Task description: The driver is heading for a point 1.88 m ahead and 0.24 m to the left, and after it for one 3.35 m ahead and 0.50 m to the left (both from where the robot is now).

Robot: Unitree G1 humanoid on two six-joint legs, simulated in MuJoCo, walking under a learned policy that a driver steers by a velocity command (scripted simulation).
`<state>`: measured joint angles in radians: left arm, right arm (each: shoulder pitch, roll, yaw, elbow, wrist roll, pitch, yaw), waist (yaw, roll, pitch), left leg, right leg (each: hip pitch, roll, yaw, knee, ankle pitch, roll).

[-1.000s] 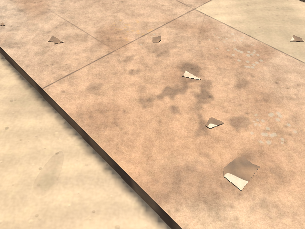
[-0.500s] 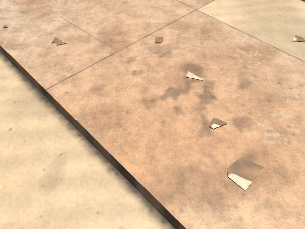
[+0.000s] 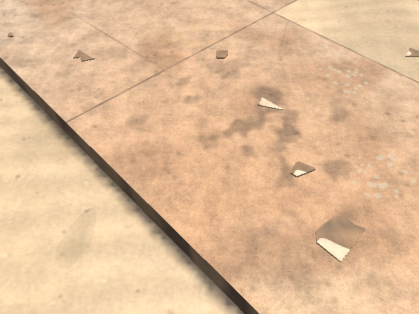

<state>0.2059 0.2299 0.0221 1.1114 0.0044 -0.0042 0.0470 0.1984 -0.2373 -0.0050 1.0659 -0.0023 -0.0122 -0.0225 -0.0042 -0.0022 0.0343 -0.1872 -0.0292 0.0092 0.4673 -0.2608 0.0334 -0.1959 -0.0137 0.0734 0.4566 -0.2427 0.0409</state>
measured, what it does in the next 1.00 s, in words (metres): stands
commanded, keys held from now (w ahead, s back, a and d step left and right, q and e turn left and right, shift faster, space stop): no key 0.82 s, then w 0.18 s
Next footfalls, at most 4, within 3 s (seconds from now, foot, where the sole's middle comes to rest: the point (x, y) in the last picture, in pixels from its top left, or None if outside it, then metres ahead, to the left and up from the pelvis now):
1.12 right None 0.09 -0.14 -0.78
1.58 left None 0.45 0.09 -0.78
2.10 right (253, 232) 0.74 -0.12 -0.68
2.72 left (190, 161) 1.06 0.10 -0.68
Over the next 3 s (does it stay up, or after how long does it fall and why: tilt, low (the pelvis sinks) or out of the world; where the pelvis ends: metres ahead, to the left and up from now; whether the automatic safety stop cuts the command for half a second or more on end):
stays up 1.09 0.03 0.10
